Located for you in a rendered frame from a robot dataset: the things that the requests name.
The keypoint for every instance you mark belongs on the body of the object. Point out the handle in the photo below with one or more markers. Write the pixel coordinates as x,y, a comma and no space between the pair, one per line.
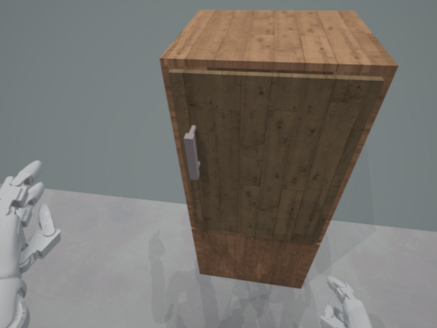
191,154

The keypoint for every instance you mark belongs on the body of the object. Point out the right robot hand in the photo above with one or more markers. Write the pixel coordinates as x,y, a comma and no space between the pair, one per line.
351,315

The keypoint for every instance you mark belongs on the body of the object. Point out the left robot hand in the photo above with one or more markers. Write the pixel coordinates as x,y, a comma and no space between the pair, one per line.
16,202

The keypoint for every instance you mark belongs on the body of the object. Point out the robot left forearm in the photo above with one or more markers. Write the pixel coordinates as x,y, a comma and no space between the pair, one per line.
13,309

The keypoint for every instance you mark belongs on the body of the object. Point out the cupboard door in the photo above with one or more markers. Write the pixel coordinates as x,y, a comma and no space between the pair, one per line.
273,148

